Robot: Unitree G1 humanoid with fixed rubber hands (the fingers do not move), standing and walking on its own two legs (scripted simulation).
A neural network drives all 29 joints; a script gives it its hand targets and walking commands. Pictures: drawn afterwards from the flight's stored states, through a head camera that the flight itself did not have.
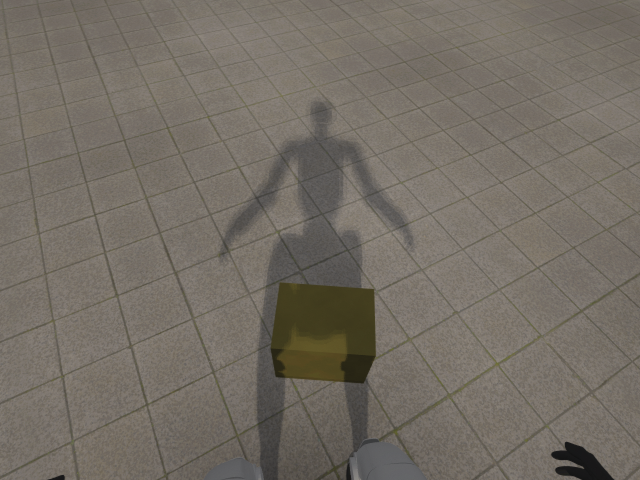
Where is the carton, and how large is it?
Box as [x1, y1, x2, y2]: [271, 282, 375, 382]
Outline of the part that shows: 280,282 271,342 271,353 275,375 281,377 363,382 375,356 373,289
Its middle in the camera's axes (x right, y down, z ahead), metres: +0.01 +0.28 +1.14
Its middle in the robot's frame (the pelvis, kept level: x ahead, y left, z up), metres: +0.53 -0.06 -0.62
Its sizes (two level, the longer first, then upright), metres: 0.269 0.193 0.244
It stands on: the floor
